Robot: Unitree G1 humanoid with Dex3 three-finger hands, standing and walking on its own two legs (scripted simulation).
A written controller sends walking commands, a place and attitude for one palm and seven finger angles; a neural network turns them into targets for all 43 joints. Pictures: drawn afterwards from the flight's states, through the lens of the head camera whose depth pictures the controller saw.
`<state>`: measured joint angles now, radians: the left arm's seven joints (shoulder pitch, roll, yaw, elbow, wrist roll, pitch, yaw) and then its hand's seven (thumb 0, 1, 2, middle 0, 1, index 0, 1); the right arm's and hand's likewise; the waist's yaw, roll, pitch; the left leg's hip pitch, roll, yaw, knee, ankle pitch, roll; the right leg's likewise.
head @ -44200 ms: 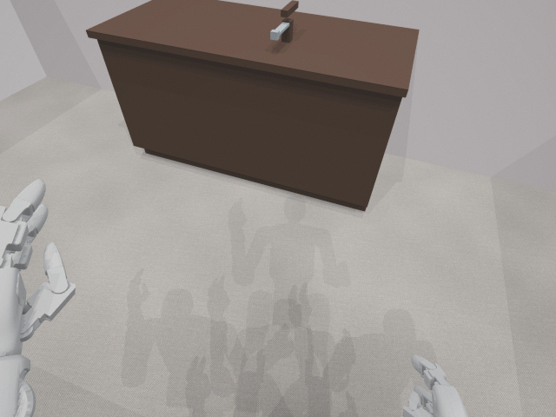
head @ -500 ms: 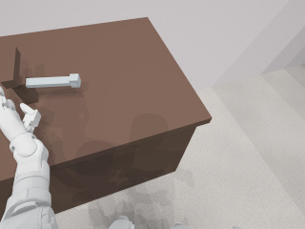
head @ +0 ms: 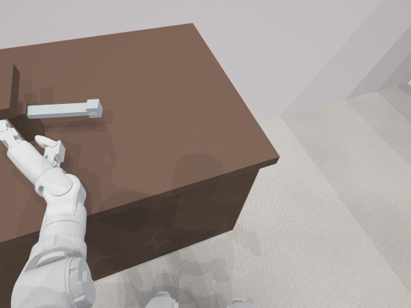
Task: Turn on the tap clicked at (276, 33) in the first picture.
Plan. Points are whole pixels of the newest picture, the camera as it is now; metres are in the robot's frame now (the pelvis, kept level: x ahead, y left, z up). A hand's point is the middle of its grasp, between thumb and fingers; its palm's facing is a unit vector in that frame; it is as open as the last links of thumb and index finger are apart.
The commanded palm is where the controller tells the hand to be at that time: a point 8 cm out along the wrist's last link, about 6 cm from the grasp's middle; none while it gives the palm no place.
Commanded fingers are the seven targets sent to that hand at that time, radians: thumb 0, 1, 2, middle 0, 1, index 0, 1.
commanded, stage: push the lever round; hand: left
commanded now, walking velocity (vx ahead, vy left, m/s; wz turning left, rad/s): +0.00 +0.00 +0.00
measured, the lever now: (94, 108) +0.51 +0.24 +0.07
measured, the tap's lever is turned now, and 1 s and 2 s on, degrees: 77 80 86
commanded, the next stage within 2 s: lift the hand up off the lever in 1.48 s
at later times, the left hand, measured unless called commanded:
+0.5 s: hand (81, 129) +0.46 +0.26 +0.06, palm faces +0.83 -0.55 -0.08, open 7.8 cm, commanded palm +0.41 +0.26 +0.06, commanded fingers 0.00 0.90 0.90 -0.15 -0.15 -0.15 -0.15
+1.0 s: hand (95, 118) +0.49 +0.23 +0.06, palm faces +0.85 -0.51 -0.11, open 7.8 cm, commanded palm +0.43 +0.24 +0.06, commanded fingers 0.00 0.90 0.90 -0.15 -0.15 -0.15 -0.15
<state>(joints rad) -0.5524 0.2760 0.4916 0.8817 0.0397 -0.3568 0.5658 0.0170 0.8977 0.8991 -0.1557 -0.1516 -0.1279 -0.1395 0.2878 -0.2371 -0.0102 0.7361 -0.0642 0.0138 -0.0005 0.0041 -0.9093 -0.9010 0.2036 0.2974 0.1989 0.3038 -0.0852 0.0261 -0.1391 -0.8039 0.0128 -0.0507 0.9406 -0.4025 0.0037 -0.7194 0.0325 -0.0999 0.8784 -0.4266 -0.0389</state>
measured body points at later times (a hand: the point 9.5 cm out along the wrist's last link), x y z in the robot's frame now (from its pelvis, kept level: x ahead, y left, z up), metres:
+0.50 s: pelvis +0.01 +0.00 +0.00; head +0.08 +0.01 +0.44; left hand +0.41 +0.28 +0.07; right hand +0.03 -0.26 -0.13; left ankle +0.03 +0.11 -0.69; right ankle +0.00 -0.10 -0.69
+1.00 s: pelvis +0.01 -0.01 +0.00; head +0.09 +0.00 +0.44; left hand +0.44 +0.26 +0.07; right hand +0.02 -0.27 -0.13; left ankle +0.03 +0.11 -0.69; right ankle +0.00 -0.10 -0.69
